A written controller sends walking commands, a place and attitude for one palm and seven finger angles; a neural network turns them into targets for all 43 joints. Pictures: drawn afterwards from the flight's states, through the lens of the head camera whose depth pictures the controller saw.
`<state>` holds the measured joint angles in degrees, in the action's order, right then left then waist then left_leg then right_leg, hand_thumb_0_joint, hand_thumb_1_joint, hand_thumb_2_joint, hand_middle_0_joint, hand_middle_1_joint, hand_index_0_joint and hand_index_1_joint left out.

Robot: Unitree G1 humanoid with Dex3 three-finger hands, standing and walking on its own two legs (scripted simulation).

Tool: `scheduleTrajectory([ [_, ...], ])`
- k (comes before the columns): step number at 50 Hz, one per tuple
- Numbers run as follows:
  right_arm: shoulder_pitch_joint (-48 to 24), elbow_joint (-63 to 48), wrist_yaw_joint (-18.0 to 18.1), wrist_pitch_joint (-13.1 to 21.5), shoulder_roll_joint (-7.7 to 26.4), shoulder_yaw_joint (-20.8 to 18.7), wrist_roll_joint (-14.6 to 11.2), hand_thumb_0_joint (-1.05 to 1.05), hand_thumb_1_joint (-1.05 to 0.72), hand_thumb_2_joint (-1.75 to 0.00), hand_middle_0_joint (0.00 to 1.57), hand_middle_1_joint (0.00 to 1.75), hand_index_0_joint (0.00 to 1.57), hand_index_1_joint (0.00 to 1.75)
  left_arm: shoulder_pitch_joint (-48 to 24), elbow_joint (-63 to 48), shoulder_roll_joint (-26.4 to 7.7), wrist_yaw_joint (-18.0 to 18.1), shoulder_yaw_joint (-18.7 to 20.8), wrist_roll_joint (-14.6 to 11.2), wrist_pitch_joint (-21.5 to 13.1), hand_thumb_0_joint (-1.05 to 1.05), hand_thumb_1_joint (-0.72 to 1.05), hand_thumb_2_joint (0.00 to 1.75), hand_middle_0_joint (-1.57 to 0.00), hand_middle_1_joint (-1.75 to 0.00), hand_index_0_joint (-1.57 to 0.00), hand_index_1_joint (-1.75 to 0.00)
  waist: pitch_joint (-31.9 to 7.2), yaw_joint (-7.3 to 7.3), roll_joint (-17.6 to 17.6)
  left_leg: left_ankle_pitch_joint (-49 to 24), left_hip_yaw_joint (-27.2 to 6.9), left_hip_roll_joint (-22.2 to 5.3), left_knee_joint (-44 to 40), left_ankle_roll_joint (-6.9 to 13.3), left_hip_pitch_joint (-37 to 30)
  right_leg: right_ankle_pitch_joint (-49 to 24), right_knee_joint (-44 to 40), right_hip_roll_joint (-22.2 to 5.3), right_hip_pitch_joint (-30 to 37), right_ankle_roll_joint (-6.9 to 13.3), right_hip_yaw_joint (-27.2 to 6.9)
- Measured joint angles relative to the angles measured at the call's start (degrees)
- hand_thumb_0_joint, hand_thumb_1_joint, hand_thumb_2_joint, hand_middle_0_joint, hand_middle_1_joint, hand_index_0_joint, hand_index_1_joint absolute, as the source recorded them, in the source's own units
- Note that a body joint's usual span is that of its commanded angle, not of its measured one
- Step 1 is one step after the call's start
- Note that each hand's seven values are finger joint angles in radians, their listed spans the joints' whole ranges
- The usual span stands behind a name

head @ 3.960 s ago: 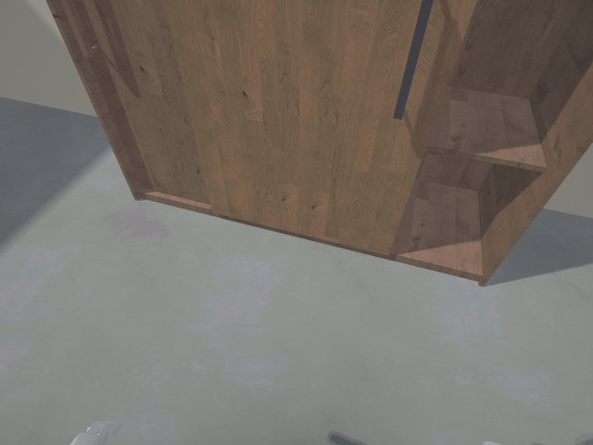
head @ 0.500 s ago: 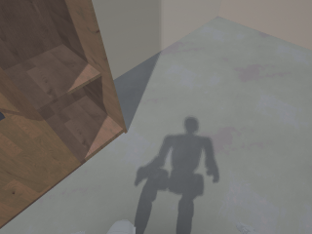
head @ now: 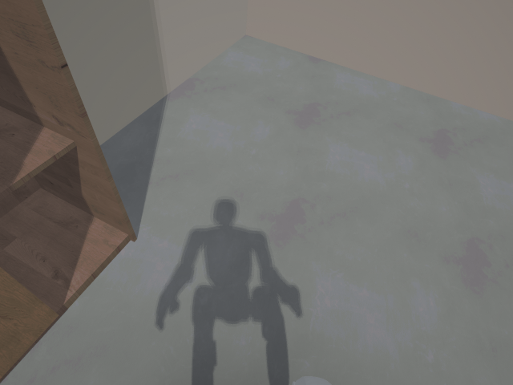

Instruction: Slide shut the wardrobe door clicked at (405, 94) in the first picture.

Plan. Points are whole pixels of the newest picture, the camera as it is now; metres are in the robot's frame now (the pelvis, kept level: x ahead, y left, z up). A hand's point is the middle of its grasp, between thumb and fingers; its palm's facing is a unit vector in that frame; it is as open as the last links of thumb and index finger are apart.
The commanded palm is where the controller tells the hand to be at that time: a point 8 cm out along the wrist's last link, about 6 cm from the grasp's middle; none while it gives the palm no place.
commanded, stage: walk to a spot facing it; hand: left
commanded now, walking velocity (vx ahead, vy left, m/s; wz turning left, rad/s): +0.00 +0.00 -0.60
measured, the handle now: out of the picture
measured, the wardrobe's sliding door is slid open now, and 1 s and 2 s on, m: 0.37 0.37 0.37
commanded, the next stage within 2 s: turn to face it in 0.54 s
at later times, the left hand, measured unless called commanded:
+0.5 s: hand out of the picture +0.13 +0.06 -0.13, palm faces -0.24 -0.93 -0.28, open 7.4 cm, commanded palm none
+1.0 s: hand out of the picture +0.03 +0.04 -0.18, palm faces -0.10 -0.98 -0.17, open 7.4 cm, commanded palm none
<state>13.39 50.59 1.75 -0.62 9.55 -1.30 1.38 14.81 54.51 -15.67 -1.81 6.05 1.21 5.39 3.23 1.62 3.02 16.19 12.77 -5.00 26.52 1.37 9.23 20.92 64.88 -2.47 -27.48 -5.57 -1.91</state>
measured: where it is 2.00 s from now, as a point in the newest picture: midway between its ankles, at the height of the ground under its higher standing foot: outside the picture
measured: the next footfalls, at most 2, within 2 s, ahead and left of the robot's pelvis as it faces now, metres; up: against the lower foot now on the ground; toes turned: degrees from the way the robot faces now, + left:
right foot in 0.20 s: +0.02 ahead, -0.15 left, +0.00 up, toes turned -15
left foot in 1.12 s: +0.19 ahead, -0.03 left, +0.00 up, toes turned -2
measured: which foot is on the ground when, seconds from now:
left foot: down 0.00-0.22, up 0.24-1.00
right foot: up 0.00-0.18, down 0.20-1.00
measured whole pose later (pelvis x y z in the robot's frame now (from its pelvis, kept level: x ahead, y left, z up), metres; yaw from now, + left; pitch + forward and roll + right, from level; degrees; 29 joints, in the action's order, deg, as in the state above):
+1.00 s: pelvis +0.08 -0.11 -0.01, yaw -12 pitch -2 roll +0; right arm 9.6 59.6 0.7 -3.9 8.2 -1.9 0.7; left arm 25.5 63.9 -5.6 2.8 1.0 1.3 -1.0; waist 3.1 2.7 0.5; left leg 19.9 4.3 -1.2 50.9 -2.0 26.5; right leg 19.9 21.6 5.9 -0.2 6.5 3.7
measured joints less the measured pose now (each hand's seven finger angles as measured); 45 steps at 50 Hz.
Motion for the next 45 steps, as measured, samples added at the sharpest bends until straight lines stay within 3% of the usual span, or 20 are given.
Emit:
scheduleTrajectory([
  [4,1.83,1.49,-0.41,-0.25,0.47,-0.79,0.27,0.00,-0.91,-0.90,0.21,0.30,0.20,0.30,-2.13,-0.30,1.04,-0.12,-0.48,-0.08,0.19,0.00,0.91,0.90,-0.19,-0.30,-0.19,-0.30,0.83,-1.36,-1.14,0.63,2.96,-1.75,1.29,-1.04,0.07,2.35,-8.88,-1.34,2.81,0.45,2.94],
  [9,3.39,3.27,-1.00,-0.70,2.47,-2.17,0.52,0.00,-0.91,-0.90,0.21,0.30,0.20,0.30,-5.24,-1.67,2.55,-0.16,-1.36,-0.13,-1.07,0.01,0.91,0.90,-0.19,-0.30,-0.19,-0.30,1.66,-3.15,-3.49,2.77,6.79,-4.76,5.87,-3.40,1.26,2.07,-22.12,-0.52,7.63,2.44,6.30],
  [10,3.93,3.42,-1.11,-0.79,2.98,-2.41,0.45,0.00,-0.91,-0.90,0.21,0.30,0.20,0.30,-5.73,-2.13,2.69,-0.14,-1.54,-0.12,-1.56,0.00,0.91,0.90,-0.19,-0.30,-0.19,-0.30,1.61,-3.39,-3.96,3.66,7.32,-5.53,7.79,-4.10,1.90,-0.76,-26.23,-0.16,9.36,3.06,6.95],
  [11,4.30,3.66,-1.25,-1.01,3.72,-2.67,0.25,0.00,-0.91,-0.90,0.21,0.30,0.20,0.30,-6.43,-2.34,3.07,0.04,-1.74,0.01,-2.30,0.00,0.91,0.90,-0.19,-0.30,-0.19,-0.30,1.80,-3.61,-5.22,4.67,6.89,-7.01,10.89,-4.66,3.18,-1.25,-28.04,0.85,10.16,5.57,7.62],
  [12,4.26,4.02,-1.28,-1.61,4.38,-2.89,0.18,0.00,-0.91,-0.90,0.20,0.30,0.20,0.30,-7.16,-2.56,3.49,0.30,-2.05,0.02,-3.00,0.00,0.91,0.90,-0.19,-0.30,-0.19,-0.30,2.10,-3.90,-6.31,8.19,4.30,-7.43,16.04,-5.21,5.44,-1.20,-27.23,1.69,9.65,7.54,7.76],
  [14,4.02,4.39,-0.96,-3.09,5.00,-2.95,0.10,0.00,-0.91,-0.90,0.20,0.30,0.20,0.30,-7.86,-3.27,3.96,0.93,-2.55,-0.39,-3.86,0.00,0.91,0.90,-0.19,-0.30,-0.20,-0.30,2.17,-4.16,-6.61,13.00,-2.03,-5.27,27.54,-5.54,10.54,-1.32,-26.78,2.08,9.34,9.68,7.21],
  [16,3.38,4.67,-0.91,-3.82,5.10,-2.95,0.23,0.01,-0.91,-0.90,0.20,0.30,0.19,0.30,-7.76,-3.72,4.31,1.48,-2.56,-0.75,-4.17,0.00,0.91,0.90,-0.19,-0.30,-0.20,-0.30,1.89,-3.79,-6.24,11.14,-5.88,-3.61,35.26,-5.82,14.18,-2.94,-29.45,2.64,10.53,10.30,6.05],
  [19,2.22,4.30,-1.47,-3.65,5.10,-3.00,0.70,0.01,-0.91,-0.90,0.20,0.30,0.19,0.30,-6.63,-3.53,4.70,1.56,-2.81,-1.07,-4.45,0.00,0.91,0.90,-0.20,-0.30,-0.20,-0.30,0.84,-3.43,-5.96,4.15,-8.89,-3.08,39.27,-6.50,17.64,-6.10,-35.05,4.03,12.82,11.08,4.19],
  [25,0.75,3.98,-1.91,-2.40,5.23,-2.98,1.16,0.00,-0.91,-0.90,0.20,0.30,0.19,0.30,-2.62,-1.79,6.07,1.16,-3.38,-1.05,-5.93,0.00,0.91,0.90,-0.20,-0.30,-0.20,-0.30,-1.61,-2.64,-5.94,-3.08,-11.99,-2.64,38.09,-7.17,20.57,-9.80,-42.69,6.41,16.72,12.45,1.53],
  [34,-0.19,6.29,-1.59,-1.97,4.60,-2.51,0.90,0.00,-0.91,-0.90,0.20,0.30,0.19,0.30,6.58,3.43,8.34,2.33,-3.90,-0.56,-7.73,0.00,0.91,0.90,-0.20,-0.30,-0.20,-0.30,-3.83,-0.50,-6.41,-5.43,-12.90,-0.40,33.43,-6.41,21.54,-10.29,-48.34,9.57,22.82,13.47,-0.20],
  [40,-0.88,8.42,-0.99,-2.19,2.40,-1.30,-0.20,0.00,-0.91,-0.90,0.20,0.30,0.19,0.30,10.91,8.16,9.87,3.67,-5.21,-0.39,-7.88,0.00,0.91,0.90,-0.20,-0.30,-0.20,-0.30,-3.31,-0.04,-5.95,-4.06,-12.54,1.64,26.46,-5.11,20.01,-8.49,-49.55,10.75,26.67,13.43,0.80],
  [45,-1.84,9.60,-0.89,-3.04,0.09,-0.58,-0.73,0.00,-0.91,-0.90,0.20,0.30,0.19,0.30,11.67,9.93,10.43,4.40,-5.51,-0.20,-7.08,0.00,0.91,0.90,-0.20,-0.30,-0.20,-0.30,-1.91,0.64,-4.54,-0.20,-10.79,2.91,25.76,-4.17,19.00,-5.20,-47.41,10.47,27.85,13.17,3.15],
])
